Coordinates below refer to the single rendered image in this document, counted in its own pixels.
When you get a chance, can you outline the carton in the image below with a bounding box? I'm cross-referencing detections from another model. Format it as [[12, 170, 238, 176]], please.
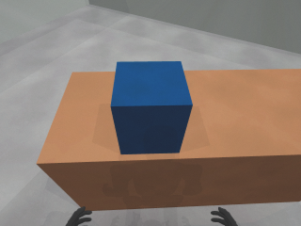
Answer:
[[110, 61, 193, 154]]

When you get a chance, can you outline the left robot hand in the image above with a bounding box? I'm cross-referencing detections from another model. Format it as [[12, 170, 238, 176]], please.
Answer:
[[66, 206, 92, 226]]

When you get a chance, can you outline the pedestal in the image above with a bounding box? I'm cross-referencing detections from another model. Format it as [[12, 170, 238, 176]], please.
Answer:
[[36, 69, 301, 211]]

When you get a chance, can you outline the right robot hand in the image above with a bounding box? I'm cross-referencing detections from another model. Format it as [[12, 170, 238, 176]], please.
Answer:
[[211, 207, 238, 226]]

